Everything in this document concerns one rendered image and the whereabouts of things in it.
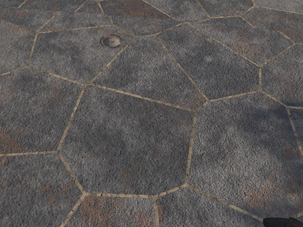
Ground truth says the robot right hand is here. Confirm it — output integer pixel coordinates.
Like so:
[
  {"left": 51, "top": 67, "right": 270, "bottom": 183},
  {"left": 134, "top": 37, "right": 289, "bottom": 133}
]
[{"left": 263, "top": 217, "right": 303, "bottom": 227}]

